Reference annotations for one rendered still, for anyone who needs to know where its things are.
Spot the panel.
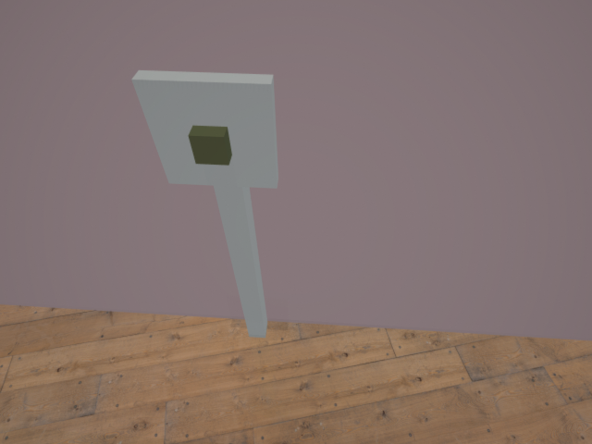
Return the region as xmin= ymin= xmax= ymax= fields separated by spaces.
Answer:
xmin=131 ymin=70 xmax=278 ymax=338

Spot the button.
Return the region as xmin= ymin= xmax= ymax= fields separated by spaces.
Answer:
xmin=189 ymin=126 xmax=232 ymax=166

